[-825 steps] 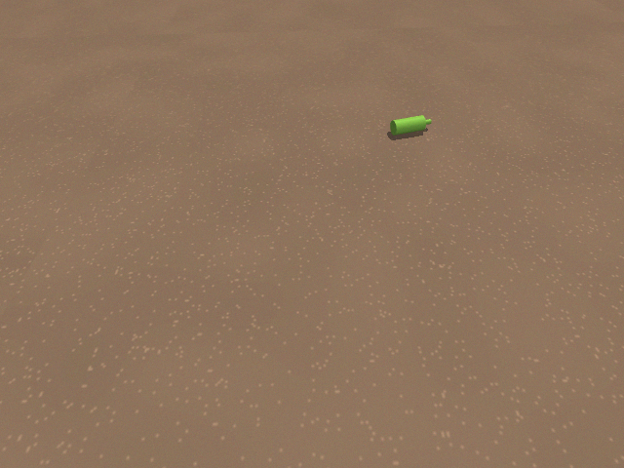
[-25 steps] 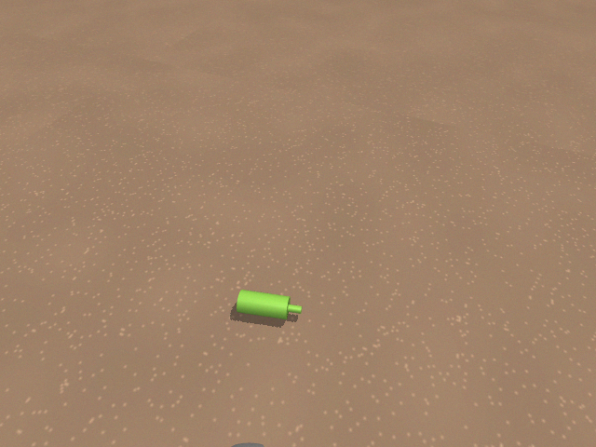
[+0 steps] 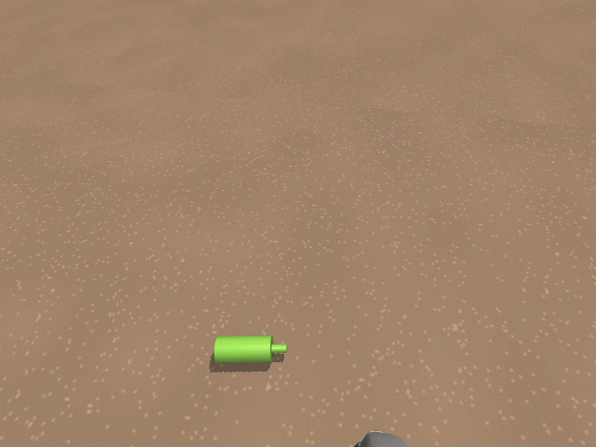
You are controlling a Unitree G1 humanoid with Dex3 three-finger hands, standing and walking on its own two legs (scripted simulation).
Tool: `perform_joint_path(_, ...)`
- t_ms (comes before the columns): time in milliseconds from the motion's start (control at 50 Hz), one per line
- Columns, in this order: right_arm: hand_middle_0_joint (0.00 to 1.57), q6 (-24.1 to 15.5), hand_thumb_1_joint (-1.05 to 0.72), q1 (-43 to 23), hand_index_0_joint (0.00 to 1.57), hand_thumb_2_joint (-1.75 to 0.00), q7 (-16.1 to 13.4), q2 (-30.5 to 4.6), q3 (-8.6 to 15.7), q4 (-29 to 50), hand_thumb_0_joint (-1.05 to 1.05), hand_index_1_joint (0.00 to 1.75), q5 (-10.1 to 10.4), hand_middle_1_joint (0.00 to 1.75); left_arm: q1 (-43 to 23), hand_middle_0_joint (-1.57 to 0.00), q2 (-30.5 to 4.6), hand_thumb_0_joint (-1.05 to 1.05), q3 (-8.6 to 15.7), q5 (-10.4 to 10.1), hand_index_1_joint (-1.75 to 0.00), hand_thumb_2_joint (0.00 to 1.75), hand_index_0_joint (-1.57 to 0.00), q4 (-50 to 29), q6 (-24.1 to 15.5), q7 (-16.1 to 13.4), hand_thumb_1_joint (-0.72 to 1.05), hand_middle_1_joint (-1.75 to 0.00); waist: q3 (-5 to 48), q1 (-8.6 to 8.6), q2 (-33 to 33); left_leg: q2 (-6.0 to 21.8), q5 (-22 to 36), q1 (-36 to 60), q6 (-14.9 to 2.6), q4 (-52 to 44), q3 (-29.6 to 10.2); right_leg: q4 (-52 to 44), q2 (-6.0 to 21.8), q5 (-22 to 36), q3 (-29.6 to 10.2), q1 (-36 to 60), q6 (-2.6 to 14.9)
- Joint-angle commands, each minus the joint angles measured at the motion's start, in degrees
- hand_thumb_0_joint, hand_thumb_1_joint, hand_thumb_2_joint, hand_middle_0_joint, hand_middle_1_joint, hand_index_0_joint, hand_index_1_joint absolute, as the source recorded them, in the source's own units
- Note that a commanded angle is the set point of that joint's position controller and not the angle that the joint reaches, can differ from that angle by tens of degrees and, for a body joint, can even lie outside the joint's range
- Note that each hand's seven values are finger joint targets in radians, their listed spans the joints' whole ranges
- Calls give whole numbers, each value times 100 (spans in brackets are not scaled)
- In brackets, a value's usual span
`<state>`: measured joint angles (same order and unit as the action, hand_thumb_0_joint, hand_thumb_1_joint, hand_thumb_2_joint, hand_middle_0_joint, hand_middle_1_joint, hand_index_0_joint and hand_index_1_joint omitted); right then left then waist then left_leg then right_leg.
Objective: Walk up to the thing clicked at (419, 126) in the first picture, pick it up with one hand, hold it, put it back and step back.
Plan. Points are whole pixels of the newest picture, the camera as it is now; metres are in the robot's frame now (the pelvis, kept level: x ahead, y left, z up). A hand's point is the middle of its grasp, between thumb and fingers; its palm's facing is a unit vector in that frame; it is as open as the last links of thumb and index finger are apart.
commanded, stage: walk up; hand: left
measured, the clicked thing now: (252, 348) +0.52 +0.21 -0.72
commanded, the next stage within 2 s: none
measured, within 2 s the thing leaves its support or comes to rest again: neither
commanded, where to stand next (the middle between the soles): +0.17 -0.01 m, yaw +1 degrees
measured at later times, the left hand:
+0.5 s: hand (161, 424) +0.19 +0.25 -0.16, palm faces +0.04 -0.94 -0.33, open 7.4 cm
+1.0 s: hand out of the picture +0.12 +0.27 -0.14, palm faces +0.05 -0.91 -0.42, open 7.4 cm
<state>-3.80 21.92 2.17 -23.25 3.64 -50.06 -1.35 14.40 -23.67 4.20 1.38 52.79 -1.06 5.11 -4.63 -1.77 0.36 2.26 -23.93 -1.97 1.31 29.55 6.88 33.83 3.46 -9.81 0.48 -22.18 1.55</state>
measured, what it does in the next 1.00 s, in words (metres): steps on the spot: left foot, then right foot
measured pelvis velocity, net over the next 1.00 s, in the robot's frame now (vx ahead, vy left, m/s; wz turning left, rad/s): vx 0.06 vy -0.01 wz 0.04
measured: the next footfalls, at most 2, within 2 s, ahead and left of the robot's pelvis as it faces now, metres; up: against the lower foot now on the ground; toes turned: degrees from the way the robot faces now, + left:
left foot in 0.40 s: +0.21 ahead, +0.10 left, +0.00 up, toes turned +2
right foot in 0.68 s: +0.11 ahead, -0.15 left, +0.00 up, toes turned -1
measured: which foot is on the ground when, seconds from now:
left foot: down 0.00-0.04, up 0.06-0.38, down 0.40-0.72, up 0.74-0.88, down 0.90-1.00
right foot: down 0.00-0.44, up 0.46-0.66, down 0.68-1.00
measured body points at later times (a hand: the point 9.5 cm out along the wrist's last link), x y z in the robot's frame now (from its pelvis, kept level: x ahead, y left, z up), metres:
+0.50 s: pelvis +0.10 -0.01 -0.01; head +0.15 +0.01 +0.44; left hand +0.19 +0.30 -0.14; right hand +0.20 -0.32 -0.11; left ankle +0.17 +0.10 -0.72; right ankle +0.10 -0.12 -0.70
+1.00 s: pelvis +0.06 -0.01 +0.00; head +0.09 -0.02 +0.45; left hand +0.12 +0.32 -0.11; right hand +0.18 -0.31 -0.13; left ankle +0.10 +0.12 -0.72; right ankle +0.07 -0.16 -0.72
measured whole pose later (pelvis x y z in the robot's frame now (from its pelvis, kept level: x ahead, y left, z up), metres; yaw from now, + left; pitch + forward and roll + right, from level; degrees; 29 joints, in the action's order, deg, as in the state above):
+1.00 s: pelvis +0.06 -0.01 +0.00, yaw +3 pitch -3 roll +1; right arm 0.4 7.4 1.4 -21.6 1.9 -56.8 -1.0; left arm 9.5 -22.7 1.6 0.6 56.7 -1.1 -0.4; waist -6.2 1.8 0.7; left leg -0.4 -15.3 -15.9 0.3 34.5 -0.9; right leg 36.4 3.5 -20.3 -0.8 -13.2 -1.3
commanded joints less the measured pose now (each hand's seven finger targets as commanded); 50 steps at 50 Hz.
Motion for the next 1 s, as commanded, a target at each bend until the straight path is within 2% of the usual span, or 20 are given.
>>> perform_joint_path(0, 20, -132, -90, 259, 20, -90, -141, -678, 95, 728, 0, 30, 132, 30, 1236, -20, -1649, 0, 546, 32, -30, 90, -20, -292, -333, -276, 90, -30, 1064, 711, -1860, 111, 1140, -2068, -468, 2851, -97, -1129, 1017, -580, -1769, 2732, 598)
perform_joint_path(20, 20, -68, -90, 256, 20, -90, -163, -890, 120, 689, 0, 30, 164, 30, 1115, -20, -1821, 0, 532, -42, -30, 90, -20, -415, -307, -294, 90, -30, 765, 666, -1780, -460, -612, -3074, -342, 3319, -328, -1823, 1822, -554, -3449, 2850, 1183)
perform_joint_path(40, 20, -19, -90, 155, 20, -90, -235, -1260, 218, 586, 0, 30, 108, 30, 875, -20, -1918, 0, 557, -107, -30, 90, -20, -489, -272, -309, 90, -30, 494, 654, -1412, -119, -874, -2959, -349, 3750, -768, -1657, 2007, -377, -3522, 2281, 1542)
perform_joint_path(120, 20, 38, -90, 383, 20, -90, -205, -975, 162, 291, 0, 30, 201, 30, 281, -20, -1233, 0, 318, -211, -30, 90, -20, -734, -264, -415, 90, -30, 186, 191, -980, 36, 62, -2526, -303, 3415, -1075, -1407, 980, 1559, -1151, 1316, 916)
perform_joint_path(240, 20, 144, -90, -54, 20, -90, -256, -748, 102, 261, 0, 30, 167, 30, -14, -20, -1024, 0, 151, -56, -30, 90, -20, -889, -277, -563, 90, -30, 222, 223, -836, -46, 600, -2036, -6, 2018, -878, -1032, 901, 3459, -321, 789, 1111)
perform_joint_path(320, 20, 111, -90, -336, 20, -90, -306, -756, 89, 258, 0, 30, 112, 30, -134, -20, -1207, 0, 141, -143, -30, 90, -20, -899, -135, -582, 90, -30, 642, 287, -865, -117, 1016, -1605, -122, 1011, -583, -220, 1066, 3516, -543, 1133, 1006)
perform_joint_path(380, 20, 87, -90, -222, 20, -90, -348, -1040, 213, 167, 0, 30, 34, 30, -331, -20, -1086, 0, 60, -271, -30, 90, -20, -882, -7, -617, 90, -30, 748, 51, -169, 40, 2912, -850, -394, -113, -957, 590, 776, 2070, -425, 594, 543)
perform_joint_path(420, 20, 104, -90, -735, 20, -90, -348, -1613, 320, 420, 0, 30, 36, 30, -32, -20, -758, 0, -8, -385, -30, 90, -20, -811, 92, -636, 90, -30, 944, 277, 1012, 1658, 4399, -610, -1358, -561, -3004, 1705, -508, -1463, 41, 29, 42)
perform_joint_path(440, 20, 115, -90, -877, 20, -90, -344, -1641, 308, 425, 0, 30, 81, 30, 28, -20, -914, 0, 26, -358, -30, 90, -20, -673, 182, -680, 90, -30, 975, 206, 1265, 1981, 4194, -935, -1927, -504, -3285, 2345, -360, -2694, -266, 328, 27)
perform_joint_path(520, 20, 192, -90, -1267, 20, -90, -381, -1266, 170, 467, 0, 30, 57, 30, -159, -20, -939, 0, 67, -288, -30, 90, -20, -413, 191, -620, 90, -30, 870, 235, 1033, 1150, 3767, -1205, -1371, -265, -2057, 2233, -361, -2388, -382, 255, 54)
perform_joint_path(660, 20, 450, -90, -1591, 20, -90, -231, -1084, 111, 395, 0, 30, 119, 30, 154, -20, -992, 0, 88, -92, -30, 90, -20, 50, -101, -729, 90, -30, 1067, 409, 593, 696, 2725, -1345, -819, 684, -1599, -967, -191, -183, -194, 1558, -24)
perform_joint_path(680, 20, 466, -90, -1699, 20, -90, -197, -895, 53, 431, 0, 30, 179, 30, 25, -20, -1228, 0, 113, 1, -30, 90, -20, -5, -168, -754, 90, -30, 834, 375, 18, 346, 2222, -2007, -511, 1059, -1366, -1106, 555, -37, -1308, 1540, 242)
perform_joint_path(700, 20, 504, -90, -1838, 20, -90, -216, -857, 77, 439, 0, 30, 143, 30, -388, -20, -1736, 0, 200, 11, -30, 90, -20, -74, -148, -751, 90, -30, 432, 300, -830, -214, 133, -2226, -317, 1439, -1014, -1383, 1526, -190, -2230, 718, 918)
perform_joint_path(720, 20, 540, -90, -1786, 20, -90, -241, -1050, 191, 340, 0, 30, 88, 30, -779, -20, -1972, 0, 233, 45, -30, 90, -20, -208, -150, -733, 90, -30, 172, 227, -1094, -92, -654, -1795, -249, 2084, -1188, -1401, 1984, -73, -2663, -104, 1351)
perform_joint_path(780, 20, 479, -90, -1729, 20, -90, -132, -957, 171, 149, 0, 30, 130, 30, -964, -20, -1344, 0, 110, 24, -30, 90, -20, -248, -232, -710, 90, -30, -35, 100, -830, -126, -250, -1943, -307, 1638, -1141, -1072, 1265, 771, -1330, 481, 914)
perform_joint_path(860, 20, 308, -90, -1427, 20, -90, -132, -813, 105, -123, 0, 30, 83, 30, -806, -20, -1241, 0, 53, -10, -30, 90, -20, -162, -213, -644, 90, -30, 517, 90, -900, -113, 1459, -766, -346, -327, -766, -253, 697, 1419, -628, 785, 327)
perform_joint_path(900, 20, 200, -90, -1352, 20, -90, -190, -1156, 191, -229, 0, 30, -20, 30, -667, -20, -867, 0, -58, -98, -30, 90, -20, -180, -150, -606, 90, -30, 945, 161, -42, 794, 2537, 44, -686, -629, -2135, 479, 121, 258, -210, 232, -67)
perform_joint_path(920, 20, 183, -90, -1659, 20, -90, -180, -1325, 184, -174, 0, 30, 42, 30, -439, -20, -781, 0, -87, -139, -30, 90, -20, -63, -108, -609, 90, -30, 1011, 344, 165, 1289, 1923, -296, -1132, -632, -2628, 354, -141, -1094, 2, 369, -138)
perform_joint_path(940, 20, 204, -90, -1864, 20, -90, -152, -1377, 191, -196, 0, 30, 92, 30, -328, -20, -878, 0, -77, -100, -30, 90, -20, 138, -110, -638, 90, -30, 890, 421, 291, 1299, 1243, -1038, -1159, -683, -2590, -26, -20, -1396, -97, 1045, -47)
perform_joint_path(980, 20, 259, -90, -2009, 20, -90, -126, -1012, 37, -252, 0, 30, 111, 30, -484, -20, -1014, 0, -53, -45, -30, 90, -20, 214, -196, -593, 90, -30, 766, 392, -110, 492, 1152, -1422, -577, -374, -1568, -1003, 262, -990, -575, 1485, 75)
